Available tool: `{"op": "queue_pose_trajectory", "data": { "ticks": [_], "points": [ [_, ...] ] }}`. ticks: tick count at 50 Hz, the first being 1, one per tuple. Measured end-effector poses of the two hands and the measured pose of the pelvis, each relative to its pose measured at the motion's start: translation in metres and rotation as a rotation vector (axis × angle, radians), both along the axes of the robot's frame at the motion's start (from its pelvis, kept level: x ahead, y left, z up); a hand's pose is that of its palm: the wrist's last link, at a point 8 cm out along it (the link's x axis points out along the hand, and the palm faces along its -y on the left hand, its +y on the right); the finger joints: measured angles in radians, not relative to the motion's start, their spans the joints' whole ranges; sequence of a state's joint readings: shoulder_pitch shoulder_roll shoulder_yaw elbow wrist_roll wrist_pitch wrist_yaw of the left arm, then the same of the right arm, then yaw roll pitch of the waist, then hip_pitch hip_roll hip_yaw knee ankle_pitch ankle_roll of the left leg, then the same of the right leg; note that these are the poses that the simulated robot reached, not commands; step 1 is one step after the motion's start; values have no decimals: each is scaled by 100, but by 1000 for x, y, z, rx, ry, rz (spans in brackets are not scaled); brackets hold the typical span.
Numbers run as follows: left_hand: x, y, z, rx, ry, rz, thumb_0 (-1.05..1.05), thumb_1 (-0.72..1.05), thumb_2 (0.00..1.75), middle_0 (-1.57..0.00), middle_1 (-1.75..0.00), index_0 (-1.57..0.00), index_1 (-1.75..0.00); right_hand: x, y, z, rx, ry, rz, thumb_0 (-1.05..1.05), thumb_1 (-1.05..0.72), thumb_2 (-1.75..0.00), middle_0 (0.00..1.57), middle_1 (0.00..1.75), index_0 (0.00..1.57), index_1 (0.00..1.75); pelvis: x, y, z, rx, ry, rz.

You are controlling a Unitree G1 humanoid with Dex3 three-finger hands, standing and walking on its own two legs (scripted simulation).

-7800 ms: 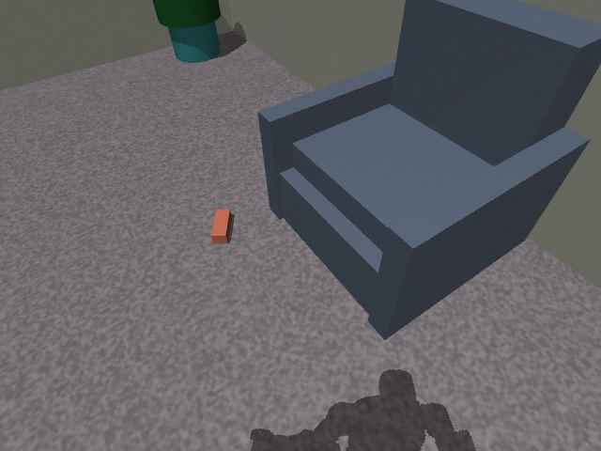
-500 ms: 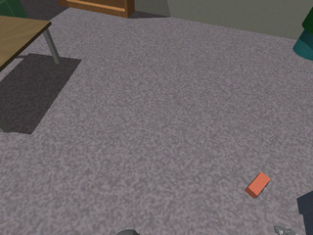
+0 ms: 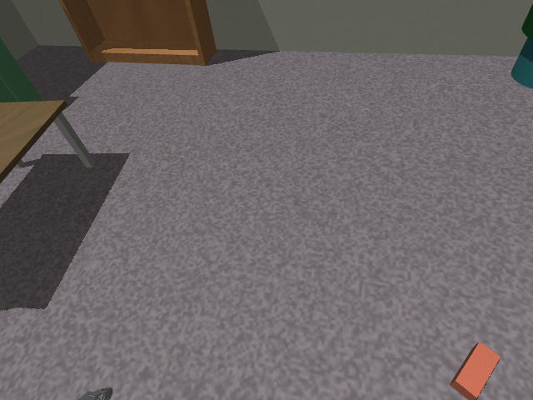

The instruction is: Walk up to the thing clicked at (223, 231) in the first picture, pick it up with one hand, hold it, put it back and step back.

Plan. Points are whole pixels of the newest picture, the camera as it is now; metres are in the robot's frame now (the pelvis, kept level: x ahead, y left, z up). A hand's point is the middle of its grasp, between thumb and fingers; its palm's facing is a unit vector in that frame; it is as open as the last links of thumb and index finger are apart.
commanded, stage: walk up
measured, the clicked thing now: (474, 370) +0.34 -0.56 -0.73
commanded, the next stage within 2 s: none
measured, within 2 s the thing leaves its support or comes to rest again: neither
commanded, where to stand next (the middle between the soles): +0.44 +0.03 m, yaw +2 degrees
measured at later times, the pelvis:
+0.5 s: pelvis +0.18 +0.05 +0.00, yaw -11 degrees
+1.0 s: pelvis +0.35 +0.06 -0.01, yaw -31 degrees
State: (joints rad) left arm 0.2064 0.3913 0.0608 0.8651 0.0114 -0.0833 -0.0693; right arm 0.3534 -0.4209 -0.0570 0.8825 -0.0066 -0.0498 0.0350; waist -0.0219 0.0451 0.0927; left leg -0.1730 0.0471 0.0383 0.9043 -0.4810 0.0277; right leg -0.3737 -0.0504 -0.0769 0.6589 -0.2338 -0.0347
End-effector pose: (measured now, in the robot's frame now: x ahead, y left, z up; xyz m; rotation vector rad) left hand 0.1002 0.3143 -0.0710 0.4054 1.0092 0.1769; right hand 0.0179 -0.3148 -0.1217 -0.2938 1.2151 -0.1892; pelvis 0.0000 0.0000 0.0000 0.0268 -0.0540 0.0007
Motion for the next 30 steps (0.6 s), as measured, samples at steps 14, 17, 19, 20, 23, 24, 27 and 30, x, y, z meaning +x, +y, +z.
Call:
{"op": "queue_pose_trajectory", "data": {
  "ticks": [14, 17, 19, 20, 23, 24, 27, 30],
  "points": [
    [29, -10, 9, -11, 79, 98, 1, 90, 90, -20, -30, -20, -30, 143, -11, 29, -3, -51, 86, 0, -91, -90, 20, 30, 20, 30, 91, -10, 21, -29, 2, 25],
    [34, -2, 0, -20, 115, 112, 1, 90, 90, -20, -30, -20, -30, 174, -5, 32, -18, -48, 106, 0, -91, -90, 20, 30, 20, 30, 112, -2, 17, -42, 5, -3],
    [37, 3, -6, -30, 185, 88, 1, 90, 90, -20, -30, -20, -30, 203, 3, 36, -26, -102, 86, 1, -91, -90, 20, 30, 20, 30, 127, 8, 16, -44, 13, -65],
    [39, 7, -9, -33, 226, 70, 1, 90, 90, -20, -30, -20, -30, 218, 8, 38, -26, -142, 74, 1, -91, -90, 20, 30, 20, 30, 135, 14, 15, -46, 18, -90],
    [59, 24, -17, -30, 312, 16, 1, 90, 90, -20, -30, -20, -30, 259, 26, 47, -29, -259, 42, 1, -91, -90, 20, 30, 20, 30, 162, 34, 10, -52, 32, -147],
    [71, 33, -22, -23, 325, -4, 1, 90, 90, -20, -30, -20, -30, 271, 32, 49, -36, -295, 34, 1, -91, -90, 20, 30, 20, 30, 171, 41, 6, -49, 34, -167],
    [120, 53, -28, 9, 319, -57, 1, 90, 90, -20, -30, -20, -30, 286, 48, 56, -61, -360, -1, 0, -91, -90, 20, 30, 20, 30, 190, 56, 3, -42, 19, -230],
    [182, 64, -19, 33, 264, -141, 2, 90, 90, -20, -30, -20, -30, 280, 59, 64, -53, -350, -81, 0, -91, -90, 20, 30, 20, 30, 209, 64, 12, -52, 16, -280]
  ]
}}
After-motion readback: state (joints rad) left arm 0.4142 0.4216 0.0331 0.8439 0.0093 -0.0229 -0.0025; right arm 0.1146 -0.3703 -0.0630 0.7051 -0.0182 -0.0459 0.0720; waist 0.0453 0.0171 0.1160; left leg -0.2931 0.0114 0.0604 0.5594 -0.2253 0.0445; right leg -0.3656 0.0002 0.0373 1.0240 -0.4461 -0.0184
